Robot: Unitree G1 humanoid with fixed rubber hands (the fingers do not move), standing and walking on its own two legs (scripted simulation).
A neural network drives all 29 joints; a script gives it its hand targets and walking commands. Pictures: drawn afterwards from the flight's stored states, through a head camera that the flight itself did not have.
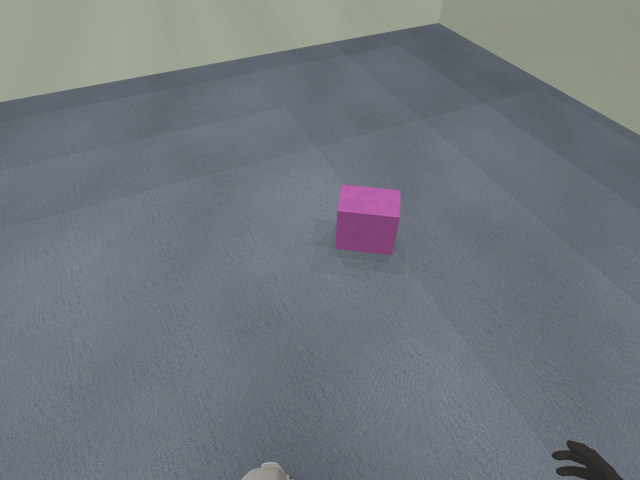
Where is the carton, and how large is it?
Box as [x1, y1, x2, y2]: [336, 184, 400, 254]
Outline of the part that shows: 342,184 337,208 336,248 391,254 399,219 400,190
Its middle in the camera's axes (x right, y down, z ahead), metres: +0.18 -0.08 +1.60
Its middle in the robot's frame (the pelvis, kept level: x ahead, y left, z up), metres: +1.19 -0.13 -0.66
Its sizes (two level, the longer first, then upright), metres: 0.237 0.159 0.219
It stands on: the floor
